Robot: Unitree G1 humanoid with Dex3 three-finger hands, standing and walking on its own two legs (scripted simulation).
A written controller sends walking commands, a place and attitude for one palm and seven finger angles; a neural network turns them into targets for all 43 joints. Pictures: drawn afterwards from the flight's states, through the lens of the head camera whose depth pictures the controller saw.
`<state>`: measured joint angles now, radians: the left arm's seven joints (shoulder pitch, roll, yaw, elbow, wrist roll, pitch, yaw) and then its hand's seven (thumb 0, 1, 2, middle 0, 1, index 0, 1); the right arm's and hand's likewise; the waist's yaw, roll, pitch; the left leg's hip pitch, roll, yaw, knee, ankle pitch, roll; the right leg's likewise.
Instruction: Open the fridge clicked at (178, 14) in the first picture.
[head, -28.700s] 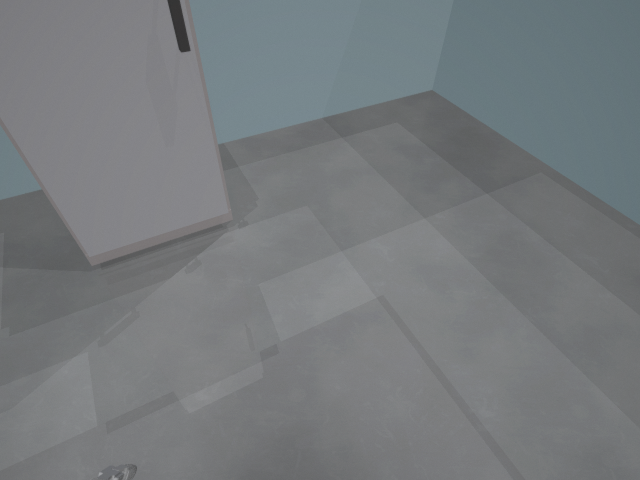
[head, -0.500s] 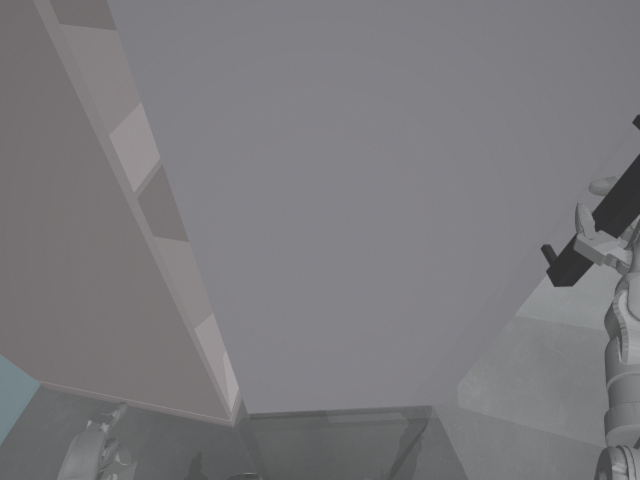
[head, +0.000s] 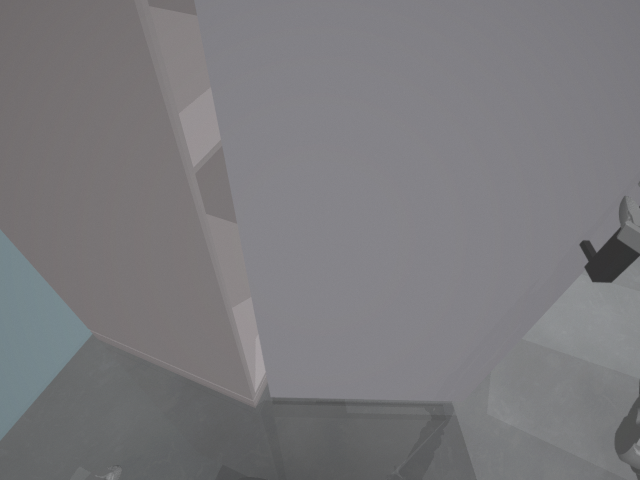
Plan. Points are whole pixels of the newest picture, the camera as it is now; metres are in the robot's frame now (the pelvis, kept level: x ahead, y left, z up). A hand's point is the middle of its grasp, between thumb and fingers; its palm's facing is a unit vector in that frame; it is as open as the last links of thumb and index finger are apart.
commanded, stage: stop walking and hold the door back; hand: right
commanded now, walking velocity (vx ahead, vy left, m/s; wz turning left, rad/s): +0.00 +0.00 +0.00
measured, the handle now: out of the picture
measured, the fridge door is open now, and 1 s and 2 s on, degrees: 69 70 68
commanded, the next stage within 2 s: loosen the grip on the handle in 0.50 s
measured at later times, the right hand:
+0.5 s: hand (637, 235) +0.42 -0.31 +0.14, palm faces +0.37 +0.88 -0.28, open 5.9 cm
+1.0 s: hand (639, 236) +0.43 -0.32 +0.13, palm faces +0.41 +0.86 -0.31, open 12.0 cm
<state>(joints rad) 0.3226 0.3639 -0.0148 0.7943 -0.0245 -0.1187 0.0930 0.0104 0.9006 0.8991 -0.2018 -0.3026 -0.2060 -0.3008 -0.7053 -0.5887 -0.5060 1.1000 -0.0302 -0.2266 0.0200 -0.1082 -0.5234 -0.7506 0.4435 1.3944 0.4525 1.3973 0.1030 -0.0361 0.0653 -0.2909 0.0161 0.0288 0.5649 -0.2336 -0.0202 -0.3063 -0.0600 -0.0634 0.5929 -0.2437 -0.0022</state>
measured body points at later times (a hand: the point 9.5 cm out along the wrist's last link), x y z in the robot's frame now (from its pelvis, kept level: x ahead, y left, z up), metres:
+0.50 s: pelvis +0.02 -0.02 +0.01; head +0.03 -0.03 +0.46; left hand +0.12 +0.25 -0.09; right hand +0.39 -0.35 +0.16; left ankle +0.00 +0.11 -0.73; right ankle +0.05 -0.11 -0.73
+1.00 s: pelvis +0.02 +0.02 +0.00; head +0.07 +0.01 +0.45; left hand +0.05 +0.31 -0.12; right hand +0.40 -0.37 +0.15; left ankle +0.00 +0.11 -0.73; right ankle +0.05 -0.11 -0.73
